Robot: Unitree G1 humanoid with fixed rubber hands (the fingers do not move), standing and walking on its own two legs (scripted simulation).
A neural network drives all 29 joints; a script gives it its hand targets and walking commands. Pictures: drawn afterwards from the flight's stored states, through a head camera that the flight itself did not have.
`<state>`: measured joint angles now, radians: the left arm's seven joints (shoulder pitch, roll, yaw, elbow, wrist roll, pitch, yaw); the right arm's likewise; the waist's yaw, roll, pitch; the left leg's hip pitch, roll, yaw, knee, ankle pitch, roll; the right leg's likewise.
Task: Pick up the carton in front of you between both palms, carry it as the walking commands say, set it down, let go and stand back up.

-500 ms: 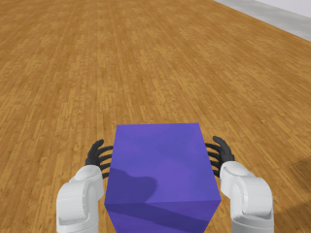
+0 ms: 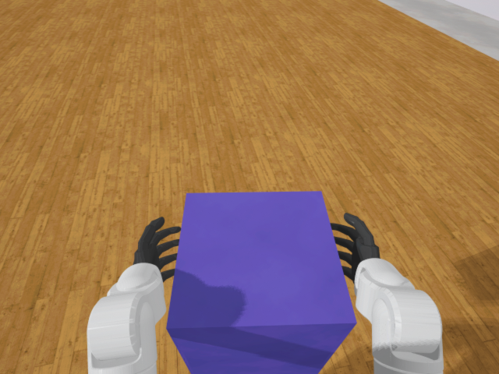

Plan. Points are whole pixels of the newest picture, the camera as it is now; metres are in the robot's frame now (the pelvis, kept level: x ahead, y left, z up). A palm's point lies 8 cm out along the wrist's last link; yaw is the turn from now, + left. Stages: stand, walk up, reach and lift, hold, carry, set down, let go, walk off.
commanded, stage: carry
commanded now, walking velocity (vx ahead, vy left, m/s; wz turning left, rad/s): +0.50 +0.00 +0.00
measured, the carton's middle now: (255, 289) +0.26 +0.00 +0.02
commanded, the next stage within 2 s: none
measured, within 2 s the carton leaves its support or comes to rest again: neither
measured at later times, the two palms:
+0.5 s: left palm (192, 139) +0.59 +0.13 +0.08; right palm (324, 141) +0.59 -0.17 +0.08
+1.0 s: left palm (192, 75) +0.88 +0.17 +0.10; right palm (296, 74) +0.86 -0.13 +0.11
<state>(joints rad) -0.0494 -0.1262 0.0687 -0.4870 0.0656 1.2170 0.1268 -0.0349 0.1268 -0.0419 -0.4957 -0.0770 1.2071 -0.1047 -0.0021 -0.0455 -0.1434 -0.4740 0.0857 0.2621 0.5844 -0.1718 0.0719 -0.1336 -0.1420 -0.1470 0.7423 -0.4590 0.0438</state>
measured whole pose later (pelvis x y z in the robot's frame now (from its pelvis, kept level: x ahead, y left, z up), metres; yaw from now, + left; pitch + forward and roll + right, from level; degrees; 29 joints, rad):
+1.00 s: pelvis +0.62 +0.02 +0.01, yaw -2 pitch +3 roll +0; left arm -0.09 -0.13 0.08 -0.49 0.09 1.24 0.11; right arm -0.08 0.13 -0.05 -0.49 -0.08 1.23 -0.11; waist 0.00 -0.06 -0.06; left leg -0.39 0.05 0.26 0.46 -0.13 0.08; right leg -0.20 -0.07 -0.09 0.68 -0.55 0.02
